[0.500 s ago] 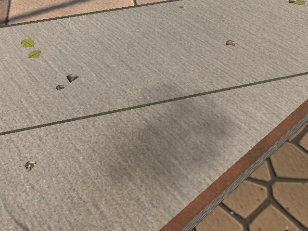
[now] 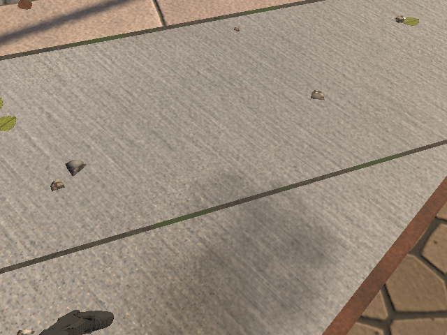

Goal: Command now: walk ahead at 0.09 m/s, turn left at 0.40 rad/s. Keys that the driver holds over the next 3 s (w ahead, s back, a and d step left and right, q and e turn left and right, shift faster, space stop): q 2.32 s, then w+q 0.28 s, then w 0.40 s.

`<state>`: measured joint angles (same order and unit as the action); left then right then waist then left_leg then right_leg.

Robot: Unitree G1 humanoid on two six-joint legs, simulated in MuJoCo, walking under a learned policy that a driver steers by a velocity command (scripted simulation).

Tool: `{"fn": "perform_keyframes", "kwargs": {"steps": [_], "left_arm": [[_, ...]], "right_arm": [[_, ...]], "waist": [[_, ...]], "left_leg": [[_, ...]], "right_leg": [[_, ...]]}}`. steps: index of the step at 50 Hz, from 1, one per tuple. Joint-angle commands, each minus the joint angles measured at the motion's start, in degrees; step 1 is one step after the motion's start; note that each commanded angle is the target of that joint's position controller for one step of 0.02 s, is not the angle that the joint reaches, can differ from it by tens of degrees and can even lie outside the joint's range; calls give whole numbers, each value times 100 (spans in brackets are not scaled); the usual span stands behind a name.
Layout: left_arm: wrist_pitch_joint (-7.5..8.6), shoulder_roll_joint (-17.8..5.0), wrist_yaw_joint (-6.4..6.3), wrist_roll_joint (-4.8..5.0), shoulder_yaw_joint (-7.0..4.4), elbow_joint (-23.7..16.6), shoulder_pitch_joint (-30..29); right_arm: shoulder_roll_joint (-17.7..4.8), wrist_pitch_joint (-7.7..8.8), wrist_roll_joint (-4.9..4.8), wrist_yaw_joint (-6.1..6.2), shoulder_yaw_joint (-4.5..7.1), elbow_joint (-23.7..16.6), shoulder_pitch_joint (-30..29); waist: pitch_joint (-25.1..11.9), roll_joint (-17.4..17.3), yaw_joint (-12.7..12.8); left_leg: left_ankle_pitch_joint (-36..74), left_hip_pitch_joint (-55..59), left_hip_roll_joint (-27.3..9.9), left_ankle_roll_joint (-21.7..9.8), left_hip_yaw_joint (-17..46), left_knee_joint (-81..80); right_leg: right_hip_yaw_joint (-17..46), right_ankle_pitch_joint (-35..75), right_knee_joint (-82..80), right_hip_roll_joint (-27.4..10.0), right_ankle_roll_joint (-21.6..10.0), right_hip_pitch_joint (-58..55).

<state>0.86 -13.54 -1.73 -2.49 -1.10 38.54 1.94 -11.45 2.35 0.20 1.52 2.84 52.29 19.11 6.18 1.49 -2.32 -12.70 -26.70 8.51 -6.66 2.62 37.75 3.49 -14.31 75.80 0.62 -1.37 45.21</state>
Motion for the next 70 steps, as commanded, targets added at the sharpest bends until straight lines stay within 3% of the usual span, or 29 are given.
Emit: {"fn": "perform_keyframes", "kwargs": {"steps": [1, 4, 5, 7, 10, 17, 20, 24, 26, 27, 28, 29, 30, 32, 33, 34, 36, 45, 48, 52, 53, 54, 55, 56, 57, 58, 61, 64, 70], "left_arm": [[-48, -282, -31, -82, -33, -378, 374], [-166, -164, 34, -61, 38, -673, -52], [-159, -147, 62, -67, 49, -767, -133], [-188, -178, 47, 95, 38, -826, -239], [-172, -320, -3, 121, -17, -828, -192], [-116, -374, 34, 152, -5, -976, -569], [-96, -457, 77, 183, -12, -1004, -614], [-52, -569, 41, 268, -33, -995, -369], [-55, -606, -30, 306, -66, -904, 81], [-37, -641, -90, 291, -111, -802, 480], [-22, -906, -187, 224, -201, -838, 582], [-100, -1228, -242, 243, -205, -1095, 363], [-184, -1187, -219, 256, -272, -934, 887], [-169, -519, -197, 194, -103, -950, 702], [-163, -469, -204, 137, -74, -991, 530], [-143, -532, -217, 115, -87, -989, 505], [-91, -616, -180, 88, -135, -892, 679], [77, -697, -114, 40, -268, -647, 1300], [102, -812, -73, 3, -333, -604, 1275], [21, -1031, 0, 9, -431, -490, 1201], [-41, -1026, 4, 70, -438, -425, 1214], [-117, -911, 39, 35, -430, -300, 1589], [-208, -466, 109, -42, -321, -449, 1810], [-290, -528, 19, 45, -285, -844, 1206], [-334, -718, -6, 93, -329, -802, 965], [-323, -687, 12, 157, -321, -748, 877], [-290, -779, 55, 67, -363, -531, 932], [-349, -661, 75, 88, -329, -462, 879], [-353, -498, 86, 98, -257, -604, 396]], "right_arm": [[-799, 54, -9, 46, 210, -387, 71], [-838, -226, -29, 127, 238, -561, 316], [-875, -273, 24, 150, 259, -597, 503], [-912, -395, 48, 238, 285, -897, 477], [-981, -417, 70, 274, 314, -1098, 582], [-1134, -487, 107, 302, 366, -1493, 642], [-1238, -479, 111, 276, 391, -1549, 688], [-1360, -512, 118, 226, 407, -1736, 280], [-1412, -487, 56, 168, 401, -1848, -144], [-1428, -436, -35, 117, 391, -1907, -380], [-1192, -357, -120, 54, 338, -1882, -64], [-803, -331, -108, 39, 240, -1892, 446], [-1449, -375, 102, 91, 377, -1783, 494], [-1461, -424, 186, 43, 379, -1718, -125], [-1342, -473, 136, -29, 362, -1761, -313], [-1269, -534, 105, -99, 347, -1782, -340], [-1166, -600, 60, -184, 322, -1771, -410], [-913, -706, 130, -298, 261, -2028, -1114], [-752, -682, 116, -371, 183, -2190, -1358], [-746, -590, 58, -359, 177, -2187, -1044], [-731, -519, 88, -339, 177, -2089, -758], [-879, -411, 137, -309, 212, -1960, -453], [-1359, -305, 160, -259, 285, -2140, -460], [-1919, -305, 95, -187, 468, -2345, -477], [-1599, -332, 68, -147, 426, -2266, -302], [-1299, -354, 69, -104, 309, -2265, -551], [-1041, -341, 56, -48, 215, -2337, -914], [-1069, -269, 85, -49, 237, -2268, -641], [-1152, -260, 141, -18, 319, -2200, -328]], "waist": [[-1132, -224, 362], [-926, -276, 96], [-958, -373, 7], [-1031, -486, -134], [-1100, -825, -153], [-828, -693, -344], [-806, -807, -416], [-915, -732, -253], [-951, -709, 63], [-1096, -528, 338], [-1507, 297, 310], [-1749, 1393, 31], [-1976, 1177, 193], [-1296, 217, 178], [-1165, 230, 129], [-1068, 484, 142], [-1070, 516, 170], [-958, 591, 362], [-891, 725, 393], [-998, 945, 258], [-1012, 765, 116], [-1116, 104, 97], [-1042, -1504, 238], [-956, -2022, -22], [-941, -1435, -151], [-702, -1307, 15], [-870, -1097, 233], [-1131, -722, 213], [-1010, -828, 11]], "left_leg": [[1694, 1069, -1051, -276, 1952, -1761], [1598, 1576, -990, -50, 2083, -1815], [1573, 1815, -1056, -60, 2287, -1860], [1865, 2162, -1216, 7, 2440, -1854], [2244, 2660, -1405, 25, 2800, -1661], [2899, 2962, -1325, -210, 3164, -1244], [3949, 2921, -1201, -149, 3154, -972], [4152, 2542, -1021, -88, 3309, -794], [3801, 1979, -749, 103, 3243, -689], [3494, 1479, -554, 302, 3052, -355], [1257, 789, -302, 556, 2431, 622], [-2792, -401, 409, 736, 1352, 1784], [-2847, -459, 313, 813, 732, 2812], [-1912, -589, -179, 938, 537, 3462], [-1598, -645, -285, 1004, 523, 3461], [-1424, -650, -310, 1065, 422, 3534], [-1278, -636, -316, 1094, 298, 3590], [-965, -1006, -733, 966, 16, 2846], [-1127, -465, -940, 811, -144, 1758], [-1070, 857, -749, 541, -636, 64], [-539, 1418, -625, 469, -755, -692], [-130, 2048, -646, 478, -350, -1376], [314, 2514, -2143, 261, 1799, -1978], [1408, 1953, -2953, -585, 3206, -2056], [1441, 1939, -2736, -836, 2806, -1973], [1255, 1735, -2431, -773, 2369, -1921], [1914, 1765, -1765, -496, 1713, -1793], [2085, 1928, -1726, -522, 1784, -1691], [1236, 1812, -1693, -691, 2309, -1739]], "right_leg": [[-22, 436, -440, -76, 13, -82], [-209, 672, -1324, 86, 349, 281], [-203, 643, -1441, 146, 434, 430], [-178, 525, -1680, 191, 549, 491], [157, 615, -1699, 131, 470, 579], [183, -59, -2160, 220, 315, 527], [91, -315, -2607, 315, 264, 33], [137, -438, -3461, 362, 215, -1037], [54, -205, -4527, 436, 169, -2279], [59, 548, -5244, 358, 104, -3373], [822, 999, -5450, -608, -241, -4614], [2558, 2799, -5308, -2203, -920, -5424], [3120, 3485, -5310, -2509, -1540, -4851], [2051, 2470, -5436, -1874, -1306, -4056], [1578, 1915, -5537, -1527, -1091, -3929], [1209, 2033, -5594, -1330, -1043, -3810], [811, 2528, -5569, -1247, -1104, -3784], [352, 1427, -5818, -1664, -1340, -3932], [-10, 1228, -5726, -1690, -1235, -3671], [-513, 1400, -5170, -1596, -905, -3226], [-746, 1270, -4755, -1487, -689, -2967], [-1079, 656, -3976, -1270, -355, -2612], [-1432, -1713, -2534, -797, 84, -1465], [-788, -2198, -1715, -147, 329, -646], [-355, -1934, -1101, -294, 398, -692], [-251, -1518, -989, -325, 426, -606], [-232, -766, -992, -284, 454, -830], [-208, -637, -1061, -172, 454, -831], [-160, -710, -1935, -35, 331, -853]]}}
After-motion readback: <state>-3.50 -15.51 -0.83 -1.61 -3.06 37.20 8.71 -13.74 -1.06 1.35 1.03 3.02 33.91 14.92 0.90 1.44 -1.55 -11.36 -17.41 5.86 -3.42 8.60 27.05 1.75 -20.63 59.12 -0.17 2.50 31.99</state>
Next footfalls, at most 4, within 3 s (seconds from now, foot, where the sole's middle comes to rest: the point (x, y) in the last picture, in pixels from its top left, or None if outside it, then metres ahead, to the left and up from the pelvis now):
0.56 right None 0.30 -0.08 -0.75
1.08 left None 0.16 0.11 -0.75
1.58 right None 0.33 0.00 -0.75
2.10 left None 0.15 0.08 -0.75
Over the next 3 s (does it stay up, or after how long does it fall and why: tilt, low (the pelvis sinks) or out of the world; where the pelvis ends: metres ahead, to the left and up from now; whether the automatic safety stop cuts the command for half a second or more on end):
stays up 0.25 0.19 0.02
